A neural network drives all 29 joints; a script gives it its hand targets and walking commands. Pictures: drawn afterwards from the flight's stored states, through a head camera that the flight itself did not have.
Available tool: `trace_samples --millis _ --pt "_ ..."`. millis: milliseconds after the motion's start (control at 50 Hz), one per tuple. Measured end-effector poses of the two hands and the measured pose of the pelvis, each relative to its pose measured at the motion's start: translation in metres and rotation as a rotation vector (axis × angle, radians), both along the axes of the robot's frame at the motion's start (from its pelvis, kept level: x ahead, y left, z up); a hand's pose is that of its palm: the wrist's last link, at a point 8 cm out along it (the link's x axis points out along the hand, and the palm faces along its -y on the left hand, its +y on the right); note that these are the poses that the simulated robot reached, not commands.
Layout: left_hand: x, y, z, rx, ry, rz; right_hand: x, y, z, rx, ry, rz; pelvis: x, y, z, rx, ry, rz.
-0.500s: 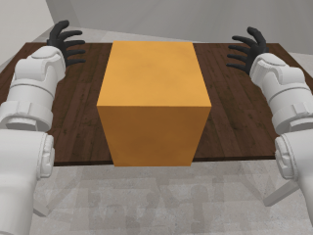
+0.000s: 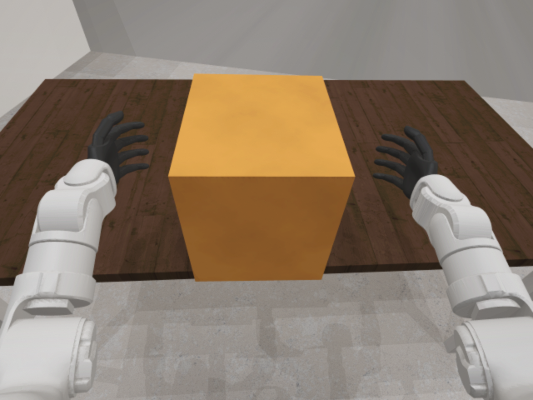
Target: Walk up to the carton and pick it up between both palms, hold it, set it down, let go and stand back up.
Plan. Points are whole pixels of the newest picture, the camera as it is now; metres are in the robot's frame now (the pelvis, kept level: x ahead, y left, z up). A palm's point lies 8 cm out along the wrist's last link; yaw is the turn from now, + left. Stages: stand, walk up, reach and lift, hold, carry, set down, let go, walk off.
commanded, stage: set down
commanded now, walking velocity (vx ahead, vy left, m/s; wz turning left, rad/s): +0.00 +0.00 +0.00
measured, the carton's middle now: (258, 178) +0.49 +0.05 +0.06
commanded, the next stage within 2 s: none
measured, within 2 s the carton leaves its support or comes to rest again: neither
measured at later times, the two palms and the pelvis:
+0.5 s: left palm (111, 228) +0.33 +0.25 +0.11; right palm (423, 240) +0.34 -0.20 +0.10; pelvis +0.01 +0.00 +0.00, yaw -1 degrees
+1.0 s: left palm (106, 292) +0.26 +0.25 +0.05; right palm (425, 302) +0.27 -0.20 +0.05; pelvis +0.03 +0.00 +0.00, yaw -1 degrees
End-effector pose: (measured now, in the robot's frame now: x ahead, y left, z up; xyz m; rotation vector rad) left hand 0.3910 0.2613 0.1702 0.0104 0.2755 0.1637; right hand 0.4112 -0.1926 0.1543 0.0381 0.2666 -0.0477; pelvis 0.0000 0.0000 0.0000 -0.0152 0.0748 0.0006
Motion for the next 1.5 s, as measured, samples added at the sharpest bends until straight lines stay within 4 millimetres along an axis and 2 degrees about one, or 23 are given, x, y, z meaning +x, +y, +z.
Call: trace_samples --millis 120,360,620,1100,1280,1500 --pt "-0.011 0.002 -0.008 -0.007 0.005 0.006 -0.014 -0.003 -0.006 -0.004 0.008 0.003 0.003 0.0 0.001 0.005 -0.036 -0.003" --pt "-0.043 -0.003 -0.053 -0.017 0.035 0.004 -0.049 -0.004 -0.046 -0.003 0.013 0.0 0.009 0.002 0.001 0.007 -0.06 -0.007" --pt "-0.073 -0.011 -0.073 -0.022 0.025 0.006 -0.087 -0.011 -0.068 -0.006 -0.01 -0.014 0.013 0.002 0.002 0.014 -0.066 -0.025" --pt "-0.144 -0.007 -0.134 0.021 0.062 0.006 -0.156 -0.009 -0.12 -0.037 0.06 -0.021 0.032 0.001 0.004 0.015 -0.08 -0.017" --pt "-0.157 -0.012 -0.162 0.024 0.198 -0.007 -0.171 -0.012 -0.153 -0.067 0.187 -0.014 0.035 0.005 0.004 0.013 -0.08 -0.023" --pt "-0.17 -0.022 -0.184 0.037 0.268 -0.015 -0.188 -0.02 -0.169 -0.111 0.227 -0.008 0.034 0.002 0.004 0.015 -0.103 -0.027"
